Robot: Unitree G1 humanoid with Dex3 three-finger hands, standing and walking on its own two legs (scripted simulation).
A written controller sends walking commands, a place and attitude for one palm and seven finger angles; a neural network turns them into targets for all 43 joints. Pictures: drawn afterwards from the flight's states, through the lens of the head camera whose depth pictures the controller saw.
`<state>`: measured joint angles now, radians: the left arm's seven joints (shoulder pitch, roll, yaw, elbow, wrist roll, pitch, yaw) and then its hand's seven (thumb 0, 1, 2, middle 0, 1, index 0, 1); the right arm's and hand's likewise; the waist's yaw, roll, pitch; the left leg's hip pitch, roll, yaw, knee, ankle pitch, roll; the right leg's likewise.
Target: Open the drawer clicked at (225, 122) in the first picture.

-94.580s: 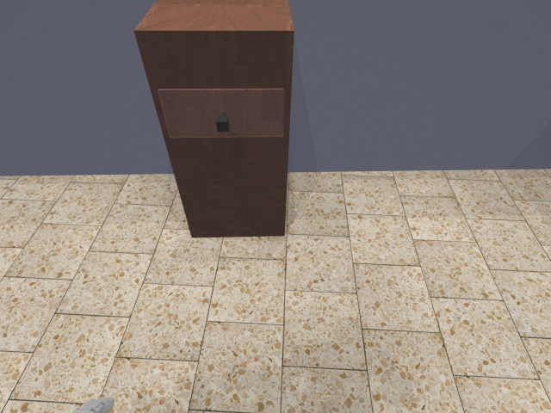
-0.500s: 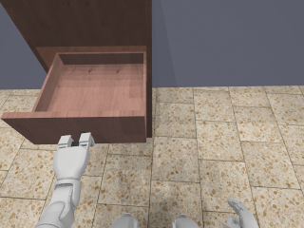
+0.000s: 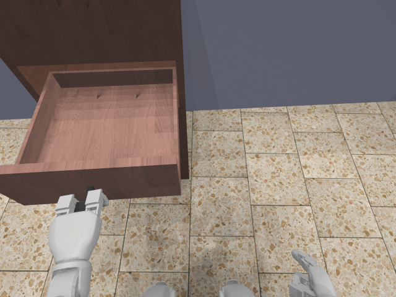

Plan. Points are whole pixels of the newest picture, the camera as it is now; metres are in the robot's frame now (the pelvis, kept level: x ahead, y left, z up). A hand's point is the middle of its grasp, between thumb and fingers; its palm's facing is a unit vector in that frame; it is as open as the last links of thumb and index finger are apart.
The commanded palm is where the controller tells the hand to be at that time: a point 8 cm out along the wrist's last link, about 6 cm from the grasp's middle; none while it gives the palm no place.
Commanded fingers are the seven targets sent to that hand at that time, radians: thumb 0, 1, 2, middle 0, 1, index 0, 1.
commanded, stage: pull the drawer open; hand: left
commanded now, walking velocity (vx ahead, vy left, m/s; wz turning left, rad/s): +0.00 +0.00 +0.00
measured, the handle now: (88, 204) +0.31 +0.25 -0.04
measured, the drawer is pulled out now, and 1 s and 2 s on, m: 0.30 0.30 0.29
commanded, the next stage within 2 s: none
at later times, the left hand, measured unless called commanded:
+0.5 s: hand (89, 232) +0.25 +0.23 -0.06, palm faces -0.03 -0.03 -1.00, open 6.9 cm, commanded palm +0.21 +0.23 -0.01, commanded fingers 0.00 0.90 0.90 -0.40 -1.35 -0.40 -1.35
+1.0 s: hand (88, 236) +0.25 +0.23 -0.06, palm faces -0.05 -0.05 -1.00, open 7.1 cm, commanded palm +0.18 +0.23 -0.01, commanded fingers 0.00 0.90 0.90 -0.40 -1.35 -0.40 -1.35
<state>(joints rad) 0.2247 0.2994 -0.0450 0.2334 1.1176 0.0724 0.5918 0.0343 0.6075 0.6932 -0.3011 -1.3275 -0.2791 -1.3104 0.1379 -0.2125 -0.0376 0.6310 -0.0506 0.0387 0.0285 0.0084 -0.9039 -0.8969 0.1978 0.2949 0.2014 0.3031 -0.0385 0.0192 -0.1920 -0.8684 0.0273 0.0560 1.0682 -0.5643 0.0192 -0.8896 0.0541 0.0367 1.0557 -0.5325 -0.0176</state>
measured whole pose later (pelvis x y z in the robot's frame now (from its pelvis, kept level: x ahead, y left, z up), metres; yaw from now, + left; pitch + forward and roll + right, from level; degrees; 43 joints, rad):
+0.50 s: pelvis -0.02 +0.00 +0.00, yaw +0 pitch +19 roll +0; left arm 0.02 0.29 -0.07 0.45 1.13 0.08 0.59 0.03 0.58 0.71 -0.34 -1.35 -0.30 -1.34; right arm 0.10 -0.20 -0.03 0.69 -0.05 0.05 -0.04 0.01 -0.90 -0.90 0.20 0.30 0.20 0.30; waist -0.01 0.02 -0.18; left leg -0.86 0.00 0.00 1.06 -0.53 0.01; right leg -0.88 0.05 0.02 1.05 -0.50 -0.02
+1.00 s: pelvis -0.01 +0.01 -0.01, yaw -3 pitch +22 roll +0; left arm 0.28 0.30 -0.02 0.18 1.09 0.10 0.57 0.03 0.60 0.70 -0.32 -1.32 -0.27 -1.29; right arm 0.17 -0.22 -0.05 0.62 -0.06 0.03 0.05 0.01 -0.90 -0.90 0.20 0.29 0.20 0.30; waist -0.06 0.03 -0.21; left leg -0.89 0.02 0.05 1.10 -0.58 0.02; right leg -0.93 0.07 0.08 1.09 -0.53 -0.01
